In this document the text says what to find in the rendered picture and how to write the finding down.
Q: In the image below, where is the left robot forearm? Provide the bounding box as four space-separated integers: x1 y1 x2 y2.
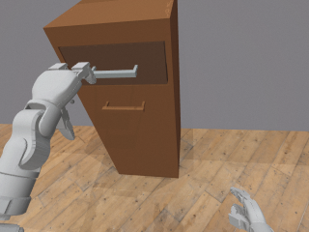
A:
0 99 62 220

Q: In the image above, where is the right robot hand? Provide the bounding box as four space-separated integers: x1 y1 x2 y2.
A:
228 187 267 232

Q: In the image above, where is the drawer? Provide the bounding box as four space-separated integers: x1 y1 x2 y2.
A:
60 41 168 86

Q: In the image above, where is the left robot hand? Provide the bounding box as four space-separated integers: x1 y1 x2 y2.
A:
32 62 97 140

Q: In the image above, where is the right robot forearm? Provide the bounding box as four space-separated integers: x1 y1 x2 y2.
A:
249 221 274 232

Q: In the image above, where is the cabinet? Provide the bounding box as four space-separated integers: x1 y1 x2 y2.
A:
43 0 181 179

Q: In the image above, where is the handle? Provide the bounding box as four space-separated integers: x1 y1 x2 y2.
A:
92 65 138 78
102 106 145 113

